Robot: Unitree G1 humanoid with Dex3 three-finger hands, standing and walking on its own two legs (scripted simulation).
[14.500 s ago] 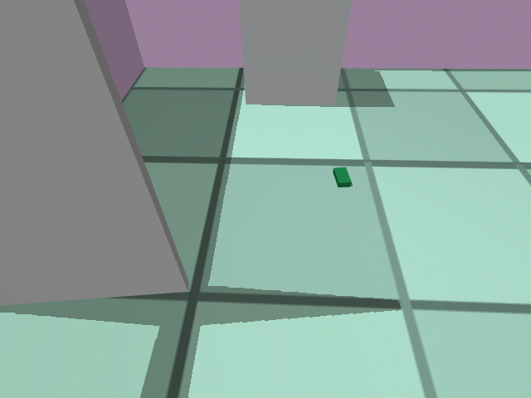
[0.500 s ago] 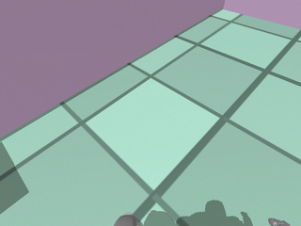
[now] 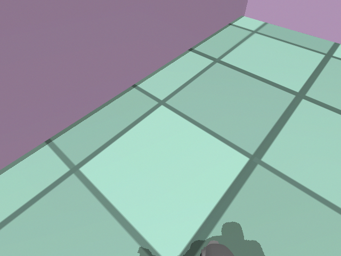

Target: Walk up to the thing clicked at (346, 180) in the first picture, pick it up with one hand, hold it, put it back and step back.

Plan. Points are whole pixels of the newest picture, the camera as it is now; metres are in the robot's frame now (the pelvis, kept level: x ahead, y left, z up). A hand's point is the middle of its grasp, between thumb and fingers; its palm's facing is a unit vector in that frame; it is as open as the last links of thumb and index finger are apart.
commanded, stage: walk up
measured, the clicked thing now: out of the picture -0.68 +0.62 -0.75
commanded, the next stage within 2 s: none
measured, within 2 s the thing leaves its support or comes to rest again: neither
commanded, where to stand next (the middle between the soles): +0.59 -0.01 m, yaw +2 degrees
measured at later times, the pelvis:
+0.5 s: pelvis +0.20 -0.04 +0.00, yaw +3 degrees
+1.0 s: pelvis +0.38 -0.02 +0.00, yaw +2 degrees
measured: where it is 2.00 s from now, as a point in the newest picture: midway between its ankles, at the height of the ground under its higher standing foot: (176, 199)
